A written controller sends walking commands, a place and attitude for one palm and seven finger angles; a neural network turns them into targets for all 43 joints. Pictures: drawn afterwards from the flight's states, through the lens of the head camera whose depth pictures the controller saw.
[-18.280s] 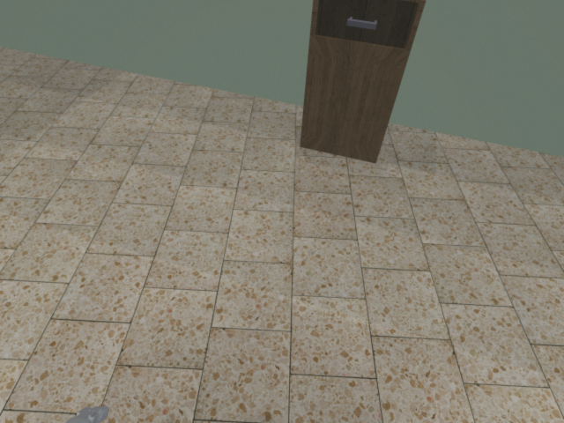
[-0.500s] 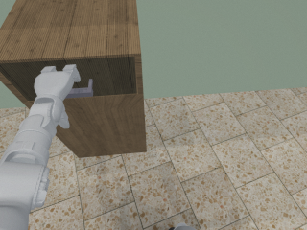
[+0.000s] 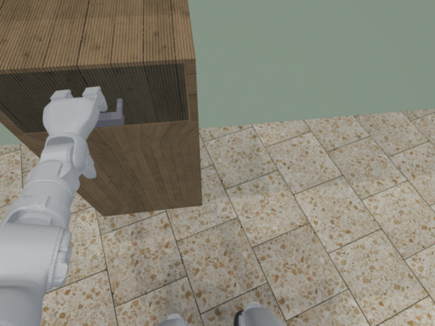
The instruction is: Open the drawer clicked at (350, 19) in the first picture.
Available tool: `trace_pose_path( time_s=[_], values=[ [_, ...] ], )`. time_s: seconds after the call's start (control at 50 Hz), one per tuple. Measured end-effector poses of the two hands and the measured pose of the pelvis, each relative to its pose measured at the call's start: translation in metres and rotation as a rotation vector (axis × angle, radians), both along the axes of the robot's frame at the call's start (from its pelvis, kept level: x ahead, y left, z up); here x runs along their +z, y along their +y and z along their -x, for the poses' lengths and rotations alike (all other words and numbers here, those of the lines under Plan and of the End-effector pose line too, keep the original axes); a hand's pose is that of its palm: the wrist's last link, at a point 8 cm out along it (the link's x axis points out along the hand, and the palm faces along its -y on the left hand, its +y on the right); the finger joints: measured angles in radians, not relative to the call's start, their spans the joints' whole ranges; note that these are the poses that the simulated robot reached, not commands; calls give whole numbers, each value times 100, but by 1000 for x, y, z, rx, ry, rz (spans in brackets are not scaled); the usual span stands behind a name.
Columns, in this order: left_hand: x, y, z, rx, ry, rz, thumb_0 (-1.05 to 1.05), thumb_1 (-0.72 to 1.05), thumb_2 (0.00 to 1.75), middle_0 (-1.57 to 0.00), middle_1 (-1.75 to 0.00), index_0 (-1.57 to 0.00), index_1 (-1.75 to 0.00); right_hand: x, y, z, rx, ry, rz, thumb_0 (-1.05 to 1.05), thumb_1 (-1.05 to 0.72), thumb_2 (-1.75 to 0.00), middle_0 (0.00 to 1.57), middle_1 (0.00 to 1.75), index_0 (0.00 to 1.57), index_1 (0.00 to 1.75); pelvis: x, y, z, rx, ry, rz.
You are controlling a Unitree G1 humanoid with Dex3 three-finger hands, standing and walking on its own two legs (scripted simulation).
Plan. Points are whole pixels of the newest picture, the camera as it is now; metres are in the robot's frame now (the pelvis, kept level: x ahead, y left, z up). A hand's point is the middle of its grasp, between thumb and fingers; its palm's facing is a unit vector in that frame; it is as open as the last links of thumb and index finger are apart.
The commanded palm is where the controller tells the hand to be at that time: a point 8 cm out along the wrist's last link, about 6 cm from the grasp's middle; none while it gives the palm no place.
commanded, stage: lower the fingers behind the handle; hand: left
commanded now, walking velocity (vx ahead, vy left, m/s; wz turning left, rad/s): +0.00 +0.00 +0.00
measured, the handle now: (94, 112) +0.56 +0.24 +0.00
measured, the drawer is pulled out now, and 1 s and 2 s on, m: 0.00 0.00 0.01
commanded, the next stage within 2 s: close the thumb around the handle in 0.90 s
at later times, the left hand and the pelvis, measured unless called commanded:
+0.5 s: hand (92, 142) +0.49 +0.24 -0.02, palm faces -0.05 -0.03 -1.00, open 13.8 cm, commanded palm +0.48 +0.23 +0.03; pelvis +0.00 +0.01 -0.02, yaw +0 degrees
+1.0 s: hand (93, 142) +0.49 +0.24 -0.02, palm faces -0.06 -0.03 -1.00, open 13.8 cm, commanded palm +0.47 +0.23 +0.03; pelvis +0.00 +0.00 -0.02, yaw +0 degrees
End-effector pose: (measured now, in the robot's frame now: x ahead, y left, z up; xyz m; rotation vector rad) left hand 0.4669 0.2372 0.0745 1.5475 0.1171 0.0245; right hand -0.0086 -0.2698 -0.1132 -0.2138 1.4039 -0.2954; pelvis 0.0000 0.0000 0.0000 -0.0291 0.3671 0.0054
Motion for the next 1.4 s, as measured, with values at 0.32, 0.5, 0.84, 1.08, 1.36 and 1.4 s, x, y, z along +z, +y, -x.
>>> trace_pose_path(
  time_s=[0.32, 0.5, 0.84, 1.08, 1.36, 1.4],
  values=[
    [-20, 2, -10, 4, 24, -6, 0, -49, 30, -29, -124, -32, -120, -6, 3, 7, 3, 23, 17, 0, -91, -90, 20, 30, 20, 30, -11, 6, 4, 1, 38, 9],
    [-39, 2, -7, -21, -9, 10, 0, -49, 30, -30, -121, -32, -120, -15, 5, 11, 11, 45, 18, 0, -91, -90, 20, 30, 20, 30, -21, 6, 5, 3, 69, 16],
    [-36, -1, -8, 16, 35, -2, 0, -49, 30, -29, -120, -32, -120, -16, 7, 4, 6, 27, -5, 0, -91, -90, 20, 30, 20, 30, -17, 2, 3, 4, 55, 13],
    [-39, 0, -6, 6, -5, 4, 0, -47, 31, -29, -120, -32, -120, -16, -3, 1, 12, 37, 11, 0, -91, -90, 20, 30, 20, 29, -19, 0, 0, 2, 64, 12],
    [-37, -1, -7, 17, 18, -3, 0, 5, 54, -30, -123, -35, -124, -14, 1, -6, 3, 24, -1, 0, -91, -90, 20, 30, 20, 29, -15, 0, -5, -1, 54, 12],
    [-37, -1, -7, 12, 18, -2, 0, 16, 58, -30, -124, -35, -124, -15, 1, -6, 2, 25, -3, 0, -91, -90, 20, 30, 20, 29, -14, 0, -6, -2, 54, 12]
  ],
)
